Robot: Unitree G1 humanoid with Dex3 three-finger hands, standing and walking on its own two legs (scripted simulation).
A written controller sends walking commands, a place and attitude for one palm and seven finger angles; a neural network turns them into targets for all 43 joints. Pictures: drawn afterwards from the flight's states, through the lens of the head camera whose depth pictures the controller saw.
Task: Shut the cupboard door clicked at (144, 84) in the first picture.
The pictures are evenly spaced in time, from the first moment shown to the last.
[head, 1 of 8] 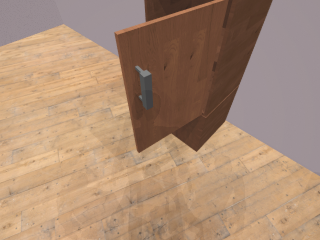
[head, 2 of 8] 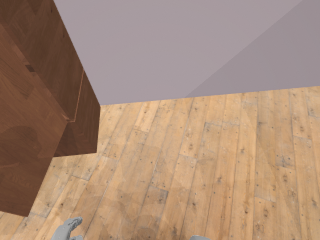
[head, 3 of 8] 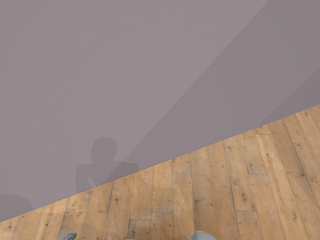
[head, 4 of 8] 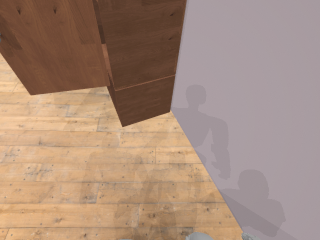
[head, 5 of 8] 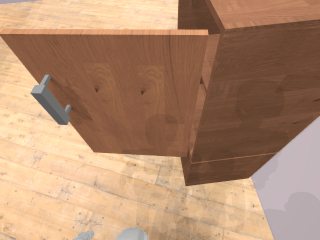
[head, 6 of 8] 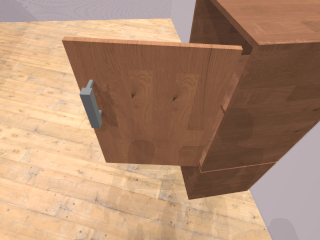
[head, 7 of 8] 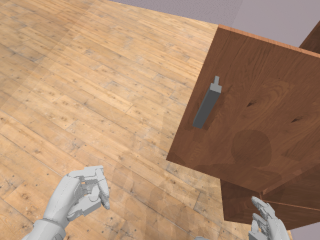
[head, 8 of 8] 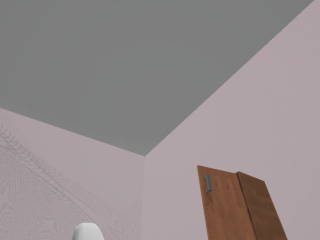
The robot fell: yes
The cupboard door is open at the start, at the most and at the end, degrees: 79 79 79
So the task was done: no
